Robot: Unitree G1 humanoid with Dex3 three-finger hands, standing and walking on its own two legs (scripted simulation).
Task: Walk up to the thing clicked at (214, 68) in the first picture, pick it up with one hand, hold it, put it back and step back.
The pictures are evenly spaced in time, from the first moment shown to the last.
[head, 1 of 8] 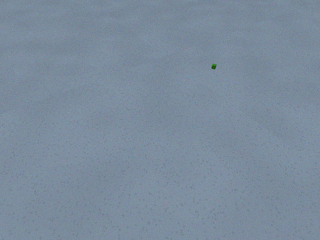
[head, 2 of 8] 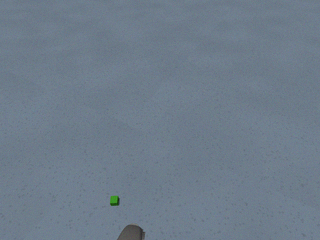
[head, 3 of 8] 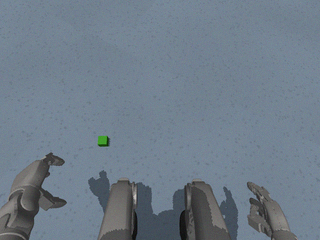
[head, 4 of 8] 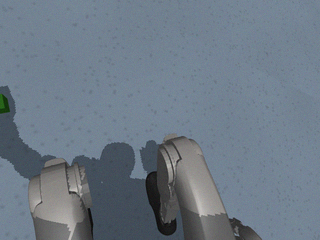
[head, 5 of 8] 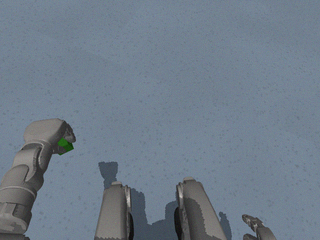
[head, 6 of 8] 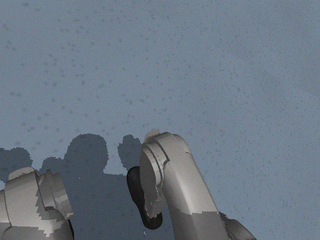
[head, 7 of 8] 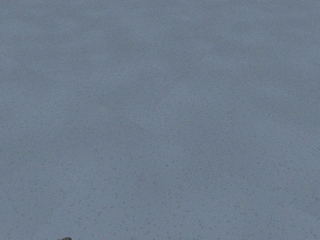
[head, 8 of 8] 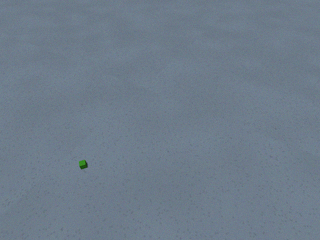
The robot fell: no
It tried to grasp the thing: yes
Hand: left
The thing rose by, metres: 0.45
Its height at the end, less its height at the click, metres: +0.00
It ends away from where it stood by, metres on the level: 0.45
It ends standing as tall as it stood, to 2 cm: yes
